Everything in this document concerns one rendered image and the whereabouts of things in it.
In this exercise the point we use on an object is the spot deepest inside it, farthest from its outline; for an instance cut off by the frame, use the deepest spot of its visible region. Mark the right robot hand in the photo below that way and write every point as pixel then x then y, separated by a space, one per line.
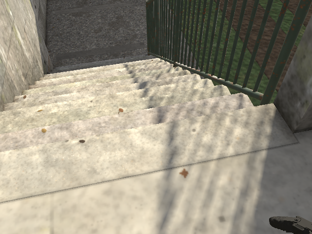
pixel 295 225

